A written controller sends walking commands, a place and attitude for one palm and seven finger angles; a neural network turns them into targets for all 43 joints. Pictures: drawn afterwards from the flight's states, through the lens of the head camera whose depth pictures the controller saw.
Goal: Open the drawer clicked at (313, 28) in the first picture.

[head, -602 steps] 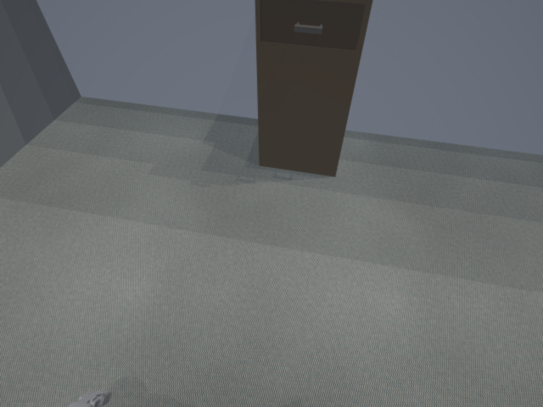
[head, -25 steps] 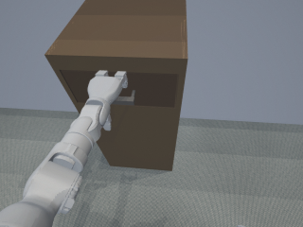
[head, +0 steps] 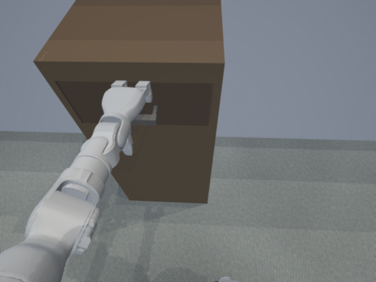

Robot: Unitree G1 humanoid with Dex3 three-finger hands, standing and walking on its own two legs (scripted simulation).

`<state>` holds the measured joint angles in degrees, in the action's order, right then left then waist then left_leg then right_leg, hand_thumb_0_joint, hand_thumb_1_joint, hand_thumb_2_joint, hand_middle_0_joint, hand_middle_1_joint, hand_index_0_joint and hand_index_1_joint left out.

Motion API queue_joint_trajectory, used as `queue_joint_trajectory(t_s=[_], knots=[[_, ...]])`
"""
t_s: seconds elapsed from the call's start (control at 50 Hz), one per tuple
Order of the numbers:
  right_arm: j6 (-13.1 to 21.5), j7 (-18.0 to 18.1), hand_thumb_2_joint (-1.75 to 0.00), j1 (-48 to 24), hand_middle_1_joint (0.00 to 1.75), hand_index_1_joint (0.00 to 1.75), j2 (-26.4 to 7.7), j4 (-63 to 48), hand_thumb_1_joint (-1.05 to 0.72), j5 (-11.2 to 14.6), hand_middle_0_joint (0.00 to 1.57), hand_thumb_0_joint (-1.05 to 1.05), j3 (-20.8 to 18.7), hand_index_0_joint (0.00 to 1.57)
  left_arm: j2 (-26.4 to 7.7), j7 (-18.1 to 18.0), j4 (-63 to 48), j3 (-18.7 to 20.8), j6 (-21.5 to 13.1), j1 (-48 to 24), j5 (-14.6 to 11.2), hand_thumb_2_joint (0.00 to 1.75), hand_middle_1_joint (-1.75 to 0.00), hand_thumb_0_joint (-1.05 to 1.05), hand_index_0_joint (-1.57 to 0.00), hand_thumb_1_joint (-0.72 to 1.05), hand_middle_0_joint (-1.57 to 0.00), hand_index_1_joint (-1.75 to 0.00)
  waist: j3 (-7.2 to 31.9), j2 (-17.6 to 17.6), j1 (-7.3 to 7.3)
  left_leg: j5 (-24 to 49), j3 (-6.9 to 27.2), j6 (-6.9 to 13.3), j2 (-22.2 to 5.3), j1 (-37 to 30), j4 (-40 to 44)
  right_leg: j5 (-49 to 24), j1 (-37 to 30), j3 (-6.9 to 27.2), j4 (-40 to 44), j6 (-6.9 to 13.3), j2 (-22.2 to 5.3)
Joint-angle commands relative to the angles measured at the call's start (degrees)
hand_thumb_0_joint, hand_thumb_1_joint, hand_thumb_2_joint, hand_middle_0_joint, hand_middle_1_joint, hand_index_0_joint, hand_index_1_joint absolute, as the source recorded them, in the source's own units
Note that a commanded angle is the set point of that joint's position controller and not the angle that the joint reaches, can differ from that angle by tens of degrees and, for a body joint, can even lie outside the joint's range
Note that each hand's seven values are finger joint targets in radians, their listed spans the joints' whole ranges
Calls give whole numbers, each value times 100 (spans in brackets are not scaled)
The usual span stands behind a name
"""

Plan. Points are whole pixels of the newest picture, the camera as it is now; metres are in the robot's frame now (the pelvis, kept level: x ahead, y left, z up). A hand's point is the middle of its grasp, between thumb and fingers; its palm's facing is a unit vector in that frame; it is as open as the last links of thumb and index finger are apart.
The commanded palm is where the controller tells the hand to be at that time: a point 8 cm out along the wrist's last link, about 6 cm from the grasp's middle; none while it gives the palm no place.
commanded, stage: move the hooked fingers above the handle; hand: left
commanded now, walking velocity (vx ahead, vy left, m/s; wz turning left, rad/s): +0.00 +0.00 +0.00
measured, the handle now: (138, 114) +0.53 +0.12 +0.01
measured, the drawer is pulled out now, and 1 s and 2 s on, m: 0.00 0.00 0.00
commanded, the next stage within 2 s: lower the fingers behind the handle in 0.86 s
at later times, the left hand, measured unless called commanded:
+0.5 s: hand (131, 117) +0.47 +0.12 +0.07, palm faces -0.02 -0.04 -1.00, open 13.8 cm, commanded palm +0.45 +0.14 +0.13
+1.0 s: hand (125, 119) +0.47 +0.13 +0.05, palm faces -0.05 -0.03 -1.00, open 13.8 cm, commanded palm +0.45 +0.15 +0.12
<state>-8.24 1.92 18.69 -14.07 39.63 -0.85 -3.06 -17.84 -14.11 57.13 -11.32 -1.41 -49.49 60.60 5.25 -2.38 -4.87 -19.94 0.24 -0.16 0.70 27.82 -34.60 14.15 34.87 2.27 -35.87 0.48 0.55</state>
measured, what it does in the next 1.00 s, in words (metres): stands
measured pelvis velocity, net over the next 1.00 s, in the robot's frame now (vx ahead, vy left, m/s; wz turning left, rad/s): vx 0.00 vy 0.00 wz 0.00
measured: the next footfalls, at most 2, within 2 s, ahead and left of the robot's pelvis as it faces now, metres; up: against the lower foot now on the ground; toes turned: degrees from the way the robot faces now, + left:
none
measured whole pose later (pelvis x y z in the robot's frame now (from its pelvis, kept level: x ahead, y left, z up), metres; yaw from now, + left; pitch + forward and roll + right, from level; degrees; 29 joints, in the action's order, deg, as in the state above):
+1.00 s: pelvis +0.00 +0.00 +0.00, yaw +0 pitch +13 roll +1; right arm -7.8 2.2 17.9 -13.9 38.8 -0.8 -3.0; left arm -18.7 -14.5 55.7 -10.6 -2.3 -47.9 61.0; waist 5.3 -2.2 -4.5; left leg -20.4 0.1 0.1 0.8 27.8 -35.1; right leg 14.4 34.7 2.4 -36.0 0.2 0.5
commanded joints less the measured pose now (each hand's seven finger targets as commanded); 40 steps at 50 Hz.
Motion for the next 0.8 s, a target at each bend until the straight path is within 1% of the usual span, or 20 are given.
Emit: queue_joint_trajectory(t_s=[0.0, 0.06, 0.08, 0.1, 0.18, 0.2, 0.22, 0.26, 0.32, 0.4, 0.44, 0.46, 0.5, 0.52, 0.54, 0.56, 0.62, 0.66, 0.7, 0.78], knots=[[222, 24, -90, 249, 30, 30, -721, -476, -90, -25, 20, 0, -289, 20, -1306, -591, -1368, 579, -53, -3119, 140, 30, -120, 0, -30, -50, -30, -120, 2456, 265, -45, 1796, -265, 191, 137, -399, 259, -1618, -1815, -199, 200, 185, 70], [200, 12, -90, 206, 30, 30, -718, -501, -90, -59, 20, 0, -278, 20, -1751, -763, -1492, 950, 81, -3029, 161, 30, -120, 0, -30, -50, -30, -120, 2947, 192, 115, 2159, -303, 189, 161, -419, 227, -2063, -2263, -171, 109, 181, 60], [182, 7, -90, 162, 30, 30, -700, -511, -90, -49, 20, 0, -279, 20, -1678, -776, -1456, 909, 141, -2896, 189, 30, -120, 0, -30, -50, -30, -120, 2898, 248, 136, 2191, -316, 178, 158, -389, 249, -2112, -2293, -200, 99, 177, 63], [175, -7, -90, 128, 30, 30, -688, -526, -90, -43, 20, 0, -283, 20, -1443, -777, -1464, 740, 195, -2832, 176, 30, -120, 0, -30, -50, -30, -120, 2853, 219, 118, 2263, -333, 174, 147, -436, 264, -2159, -2254, -218, 121, 182, 68], [132, -1, -90, 34, 30, 30, -746, -511, -90, 26, 20, 0, -264, 20, -1305, -598, -1158, 592, 448, -2668, 100, 30, -120, 0, -30, -50, -30, -120, 2393, 462, 58, 1991, -346, 190, 112, -414, 411, -1907, -2147, -255, 276, 159, 70], [128, 0, -90, -4, 30, 30, -741, -536, -90, 39, 20, 0, -270, 20, -1083, -510, -1097, 404, 489, -2572, 66, 30, -120, 0, -30, -50, -30, -120, 2340, 426, 39, 1905, -360, 192, 114, -477, 430, -1798, -2085, -245, 330, 153, 68], [131, 7, -90, 6, 30, 30, -745, -531, -90, 53, 20, 0, -265, 20, -819, -406, -1034, 170, 513, -2614, 32, 30, -120, 0, -30, -50, -30, -120, 2225, 566, -39, 1783, -341, 202, 105, -499, 463, -1674, -2004, -269, 390, 142, 63], [150, 23, -90, 25, 30, 30, -756, -538, -90, 69, 20, 0, -273, 20, -701, -210, -1170, 35, 421, -2778, -45, 30, -120, 0, -30, -50, -30, -120, 2187, 431, -111, 1779, -323, 222, 101, -668, 444, -1631, -1893, -246, 431, 147, 54], [160, 56, -90, 19, 30, 30, -747, -574, -90, 54, 20, 0, -255, 20, -566, -24, -1242, -61, 202, -2694, -95, 30, -120, 0, -30, -50, -30, -120, 2039, 588, -126, 1700, -275, 224, 109, -685, 443, -1546, -1821, -255, 443, 143, 37], [193, 52, -90, 34, 30, 30, -691, -589, -90, 15, 20, 0, -253, 20, -724, -157, -1454, 127, -77, -2697, -2, 30, -120, 0, -30, -50, -30, -120, 2157, 389, -26, 1875, -256, 184, 125, -710, 357, -1602, -1751, -258, 317, 182, 47], [191, 56, -90, -12, 30, 30, -709, -574, -90, 4, 20, 0, -213, 20, -1127, -353, -1276, 453, -20, -2737, 53, 30, -120, 0, -30, -50, -30, -120, 2068, 471, 19, 1791, -258, 170, 151, -481, 353, -1551, -1804, -238, 298, 186, 46], [192, 51, -90, -18, 30, 30, -705, -551, -90, -3, 20, 0, -202, 20, -1170, -453, -1316, 433, 34, -2937, 89, 30, -120, 0, -30, -50, -30, -120, 2092, 381, -15, 1738, -253, 170, 150, -429, 358, -1536, -1764, -228, 274, 179, 47], [184, 50, -90, -61, 30, 30, -692, -574, -90, -9, 20, 0, -187, 20, -1472, -619, -1167, 728, 189, -2754, 177, 30, -120, 0, -30, -50, -30, -120, 2248, 371, 131, 1793, -298, 157, 160, -339, 351, -1619, -1947, -211, 211, 186, 48], [174, 51, -90, -104, 30, 30, -675, -578, -90, -15, 20, 0, -173, 20, -1346, -647, -1084, 586, 301, -2802, 189, 30, -120, 0, -30, -50, -30, -120, 2245, 304, 92, 1797, -324, 155, 155, -340, 355, -1652, -1935, -213, 224, 181, 45], [170, 53, -90, -94, 30, 30, -686, -569, -90, -5, 20, 0, -181, 20, -1374, -640, -1024, 614, 384, -2878, 202, 30, -120, 0, -30, -50, -30, -120, 2320, 416, 63, 1873, -326, 160, 158, -324, 333, -1738, -2019, -220, 218, 175, 45], [161, 63, -90, -85, 30, 30, -705, -578, -90, 10, 20, 0, -184, 20, -1450, -614, -1004, 622, 464, -2899, 197, 30, -120, 0, -30, -50, -30, -120, 2387, 361, 49, 1819, -349, 167, 150, -321, 335, -1743, -2050, -199, 217, 157, 40], [151, 74, -90, -12, 30, 30, -725, -585, -90, 27, 20, 0, -220, 20, -988, -361, -949, 237, 543, -2919, 71, 30, -120, 0, -30, -50, -30, -120, 2435, 425, -76, 1891, -351, 190, 129, -509, 326, -1859, -2034, -216, 278, 137, 36], [115, 107, -90, 40, 30, 30, -767, -573, -90, 44, 20, 0, -203, 20, -1344, -208, -796, 528, 481, -2654, 15, 30, -120, 0, -30, -50, -30, -120, 2417, 569, -19, 1919, -348, 202, 138, -408, 320, -1949, -2153, -202, 263, 127, 28], [114, 118, -90, 19, 30, 30, -752, -590, -90, 46, 20, 0, -193, 20, -1027, -126, -892, 249, 414, -2751, -1, 30, -120, 0, -30, -50, -30, -120, 2161, 613, -91, 1731, -342, 207, 131, -362, 365, -1775, -1994, -218, 330, 114, 15], [122, 103, -90, 72, 30, 30, -753, -623, -90, 48, 20, 0, -198, 20, -1033, -58, -856, 304, 246, -2445, -5, 30, -120, 0, -30, -50, -30, -120, 2071, 518, -5, 1682, -339, 203, 132, -313, 345, -1655, -1910, -219, 313, 149, 25]])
